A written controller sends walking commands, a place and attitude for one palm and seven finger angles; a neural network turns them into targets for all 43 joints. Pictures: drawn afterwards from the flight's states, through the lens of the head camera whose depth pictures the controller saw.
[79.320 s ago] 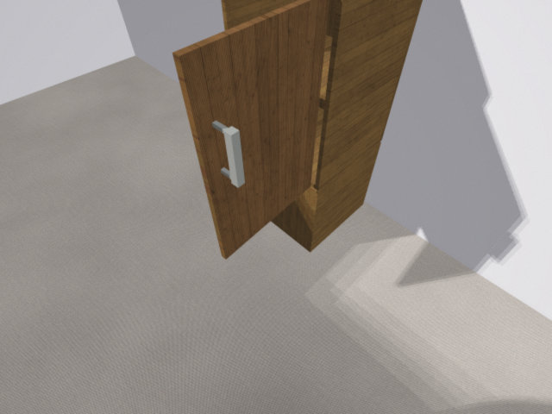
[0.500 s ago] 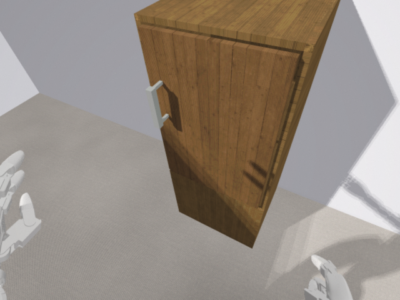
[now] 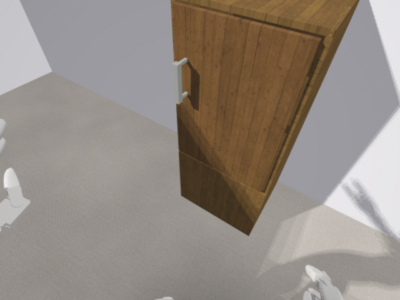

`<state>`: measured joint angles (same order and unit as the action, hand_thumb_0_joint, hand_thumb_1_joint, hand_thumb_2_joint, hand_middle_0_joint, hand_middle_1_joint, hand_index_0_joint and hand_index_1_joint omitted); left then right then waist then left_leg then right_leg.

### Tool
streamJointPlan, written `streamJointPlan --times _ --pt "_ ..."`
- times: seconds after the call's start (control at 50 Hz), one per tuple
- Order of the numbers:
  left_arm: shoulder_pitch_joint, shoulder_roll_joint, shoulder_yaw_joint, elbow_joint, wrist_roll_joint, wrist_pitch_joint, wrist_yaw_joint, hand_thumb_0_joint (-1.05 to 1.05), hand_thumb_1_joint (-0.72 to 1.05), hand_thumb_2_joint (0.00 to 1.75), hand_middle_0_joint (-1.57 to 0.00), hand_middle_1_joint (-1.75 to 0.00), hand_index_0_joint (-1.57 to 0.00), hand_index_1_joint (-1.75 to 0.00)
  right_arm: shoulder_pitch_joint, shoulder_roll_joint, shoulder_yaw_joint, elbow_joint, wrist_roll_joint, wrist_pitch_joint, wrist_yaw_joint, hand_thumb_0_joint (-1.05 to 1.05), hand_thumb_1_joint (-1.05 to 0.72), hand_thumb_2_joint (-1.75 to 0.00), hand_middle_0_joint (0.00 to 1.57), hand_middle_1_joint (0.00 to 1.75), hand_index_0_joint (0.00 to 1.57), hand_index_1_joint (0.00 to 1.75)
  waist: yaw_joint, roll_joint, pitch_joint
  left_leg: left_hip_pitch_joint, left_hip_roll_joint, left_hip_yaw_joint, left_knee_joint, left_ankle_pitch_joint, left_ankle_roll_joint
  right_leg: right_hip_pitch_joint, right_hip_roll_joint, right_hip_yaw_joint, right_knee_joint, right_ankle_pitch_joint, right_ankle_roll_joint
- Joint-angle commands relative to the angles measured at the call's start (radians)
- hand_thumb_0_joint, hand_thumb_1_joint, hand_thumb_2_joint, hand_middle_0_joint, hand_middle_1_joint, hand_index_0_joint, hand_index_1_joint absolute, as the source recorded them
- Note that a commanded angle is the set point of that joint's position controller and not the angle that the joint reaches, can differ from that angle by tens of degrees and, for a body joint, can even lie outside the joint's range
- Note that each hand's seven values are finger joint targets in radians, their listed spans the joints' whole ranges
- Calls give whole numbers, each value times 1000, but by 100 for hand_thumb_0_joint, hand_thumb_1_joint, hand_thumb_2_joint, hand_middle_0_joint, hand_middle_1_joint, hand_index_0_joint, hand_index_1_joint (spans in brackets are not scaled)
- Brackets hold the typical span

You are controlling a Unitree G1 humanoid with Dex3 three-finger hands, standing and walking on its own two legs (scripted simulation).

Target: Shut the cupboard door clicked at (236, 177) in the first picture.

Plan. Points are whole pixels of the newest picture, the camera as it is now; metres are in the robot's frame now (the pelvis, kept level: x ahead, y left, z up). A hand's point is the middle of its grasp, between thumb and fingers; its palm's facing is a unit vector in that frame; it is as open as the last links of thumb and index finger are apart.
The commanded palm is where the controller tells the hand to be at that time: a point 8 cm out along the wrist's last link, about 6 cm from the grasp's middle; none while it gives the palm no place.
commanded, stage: step back with the hand held close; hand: left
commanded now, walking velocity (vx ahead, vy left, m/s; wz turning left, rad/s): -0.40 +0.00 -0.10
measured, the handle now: (181, 81) +0.73 +0.09 +0.05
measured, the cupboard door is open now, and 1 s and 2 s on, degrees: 0 0 0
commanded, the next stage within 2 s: stop stepping back and stand still in 0.42 s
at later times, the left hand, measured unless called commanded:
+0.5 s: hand out of the picture +0.12 +0.26 +0.19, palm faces +0.38 -0.81 -0.44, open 7.4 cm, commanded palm +0.06 +0.30 +0.20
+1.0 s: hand out of the picture +0.04 +0.29 +0.17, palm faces +0.36 -0.85 -0.38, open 7.4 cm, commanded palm -0.02 +0.33 +0.20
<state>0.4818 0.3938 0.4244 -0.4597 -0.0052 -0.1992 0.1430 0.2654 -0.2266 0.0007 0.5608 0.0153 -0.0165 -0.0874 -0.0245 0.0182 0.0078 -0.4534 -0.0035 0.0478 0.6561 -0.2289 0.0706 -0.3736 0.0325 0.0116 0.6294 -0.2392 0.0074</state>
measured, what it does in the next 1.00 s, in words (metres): walks backwards: left foot, then right foot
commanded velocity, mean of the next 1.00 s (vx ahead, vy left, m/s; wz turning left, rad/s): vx -0.11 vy -0.02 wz -0.06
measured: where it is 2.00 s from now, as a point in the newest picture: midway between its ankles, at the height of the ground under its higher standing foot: outside the picture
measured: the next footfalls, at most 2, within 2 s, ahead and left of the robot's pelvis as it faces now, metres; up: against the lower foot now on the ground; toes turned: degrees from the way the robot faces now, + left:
left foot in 0.22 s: +0.04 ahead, +0.13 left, +0.00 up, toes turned +2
right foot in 0.42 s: -0.08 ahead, -0.10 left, +0.00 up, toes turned -2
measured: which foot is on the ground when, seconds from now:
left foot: down 0.00-0.06, up 0.08-0.20, down 0.22-0.48, up 0.50-0.64, down 0.66-1.00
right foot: down 0.00-0.24, up 0.26-0.40, down 0.42-0.70, up 0.72-0.92, down 0.94-1.00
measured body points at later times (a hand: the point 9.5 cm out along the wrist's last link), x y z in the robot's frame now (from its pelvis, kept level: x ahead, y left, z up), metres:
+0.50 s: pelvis -0.10 +0.02 +0.00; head -0.07 +0.04 +0.45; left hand +0.10 +0.30 +0.21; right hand +0.07 -0.21 -0.08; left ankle +0.00 +0.13 -0.72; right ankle -0.12 -0.10 -0.72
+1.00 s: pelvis -0.20 +0.05 +0.02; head -0.21 +0.07 +0.47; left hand +0.01 +0.33 +0.19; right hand -0.08 -0.19 -0.07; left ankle -0.11 +0.14 -0.72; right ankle -0.25 -0.04 -0.72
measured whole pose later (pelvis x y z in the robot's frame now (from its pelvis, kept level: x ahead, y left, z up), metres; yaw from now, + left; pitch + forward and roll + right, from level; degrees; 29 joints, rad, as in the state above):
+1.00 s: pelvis -0.20 +0.05 +0.02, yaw -6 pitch +1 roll -1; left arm 0.51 0.36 0.38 -0.44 -0.02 -0.16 0.17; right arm 0.27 -0.17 0.04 0.65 -0.01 -0.10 -0.07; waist -0.03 -0.01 -0.07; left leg -0.37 0.01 0.04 0.47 -0.13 0.02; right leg -0.16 0.06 -0.01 0.44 -0.31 -0.04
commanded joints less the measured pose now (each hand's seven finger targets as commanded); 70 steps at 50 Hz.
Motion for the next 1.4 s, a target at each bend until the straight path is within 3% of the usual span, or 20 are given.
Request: streamJointPlan --times 0.0,0.04,0.08,0.16,0.2,0.22,0.26,0.38,0.48,0.56,0.62,0.7,0.84,0.94,0.98,1.04,1.08,1.2,1.3,1.38 --pt "13 225 168 -259 -17 -98 29 0 90 90 -20 -30 -20 -30 -118 -121 -65 -160 -7 -75 -1 0 -90 -90 20 30 20 30 18 -12 -63 -214 76 -120 -111 -425 -8 129 -130 279 -176 -210 -82" --pt "-2 224 142 -241 -30 -92 44 0 90 90 -20 -30 -20 -30 -103 -96 -63 -111 -14 -68 18 0 -90 -90 20 30 20 30 13 -189 -59 29 10 -54 232 -235 -75 -164 -333 474 -399 -329 -181" --pt "-47 212 117 -232 -32 -84 51 0 90 90 -20 -30 -20 -30 -118 -87 -61 -97 -18 -61 26 0 -90 -90 20 30 20 30 11 -234 -90 56 23 -82 354 -237 -76 -150 -366 421 -403 -195 -197" --pt "-116 214 99 -180 -28 -75 52 0 90 90 -20 -30 -20 -30 -129 -94 -46 -75 -12 -62 -1 0 -90 -90 20 30 20 30 0 -101 -22 182 20 -42 -81 -118 -63 -190 -193 181 -245 -76 -68" --pt "-99 204 110 -227 -29 -97 55 0 90 90 -20 -30 -20 -30 -137 -144 -57 -93 -11 -81 -17 0 -90 -90 20 30 20 30 12 233 -30 -20 239 -279 -367 -126 24 -33 -24 57 76 -67 9" --pt "-110 210 137 -248 -23 -103 60 0 90 90 -20 -30 -20 -30 -135 -125 -64 -92 -20 -96 -21 0 -90 -90 20 30 20 30 15 284 -77 -114 350 -348 -395 -92 79 62 20 28 255 -104 25" --pt "-42 258 206 -236 -35 -114 52 0 90 90 -20 -30 -20 -30 -121 -116 -85 -82 -22 -123 -6 0 -90 -90 20 30 20 30 23 223 -185 -132 375 -311 -401 -154 103 121 27 53 399 -183 23" --pt "14 178 124 -337 -44 -106 15 0 90 90 -20 -30 -20 -30 -138 -110 -64 -74 -16 -147 29 0 -90 -90 20 30 20 30 27 144 -179 43 262 -137 -181 194 3 155 -7 -5 -59 74 22" --pt "-52 237 117 -264 -35 -105 31 0 90 90 -20 -30 -20 -30 -139 -70 -65 -66 -9 -117 11 0 -90 -90 20 30 20 30 4 -149 -282 77 55 -5 83 -22 -113 181 -274 286 -169 829 -51" --pt "123 284 214 -204 -44 -62 41 0 90 90 -20 -30 -20 -30 -147 -71 -52 -102 -14 -67 4 0 -90 -90 20 30 20 30 30 -108 -198 7 40 -86 136 -191 -89 105 -305 299 -246 269 -156" --pt "96 246 186 -232 -58 -56 48 0 90 90 -20 -30 -20 -30 -117 -88 -35 -102 -6 -71 -15 0 -90 -90 20 30 20 30 7 17 -136 159 69 -106 -266 -1 -58 54 -100 102 -150 42 -41" --pt "42 221 159 -242 -46 -56 48 0 90 90 -20 -30 -20 -30 -110 -107 -27 -103 -12 -123 -36 0 -90 -90 20 30 20 30 7 207 -76 0 230 -306 -502 -339 -11 165 0 2 -31 -79 19" --pt "-49 139 33 -200 -4 -32 44 0 90 90 -20 -30 -20 -30 -101 -115 -30 -68 -18 -161 -11 0 -90 -90 20 30 20 30 7 160 -14 16 174 -214 -478 -432 -33 214 25 -43 -171 -100 -6" --pt "-64 199 94 -226 -26 -36 48 0 90 90 -20 -30 -20 -30 -110 -99 -25 -62 -34 -143 1 0 -90 -90 20 30 20 30 6 137 -96 138 120 -159 -345 -227 -54 193 -43 19 -270 -104 -63" --pt "-18 211 108 -229 -38 -30 44 0 90 90 -20 -30 -20 -30 -120 -88 -36 -68 -28 -130 6 0 -90 -90 20 30 20 30 12 -24 -143 177 71 -91 -193 -161 -60 160 -102 119 -321 -213 -94" --pt "24 230 136 -216 -46 -20 51 0 90 90 -20 -30 -20 -30 -135 -80 -36 -72 -21 -92 8 0 -90 -90 20 30 20 30 22 -152 -39 -4 33 -37 136 -119 -71 106 -290 369 -454 -388 -210" --pt "6 213 121 -181 -43 -28 53 0 90 90 -20 -30 -20 -30 -135 -83 -33 -72 -16 -85 11 0 -90 -90 20 30 20 30 19 -134 13 -137 43 -64 220 -147 -75 172 -322 382 -434 -274 -247" --pt "-86 172 54 -67 -26 -35 53 0 90 90 -20 -30 -20 -30 -113 -88 -27 -48 -16 -96 -6 0 -90 -90 20 30 20 30 10 -38 56 195 30 26 -130 -21 -46 31 -190 136 -296 -90 -126" --pt "-90 210 84 -245 -32 -60 43 0 90 90 -20 -30 -20 -30 -108 -102 -34 -73 -16 -121 -7 0 -90 -90 20 30 20 30 10 158 -95 379 238 -299 -277 337 62 2 -28 -24 24 -9 9" --pt "-63 225 118 -319 -29 -73 44 0 90 90 -20 -30 -20 -30 -121 -103 -35 -73 -15 -149 5 0 -90 -90 20 30 20 30 24 113 -118 293 201 -172 -248 323 5 146 -39 -22 -142 1 0"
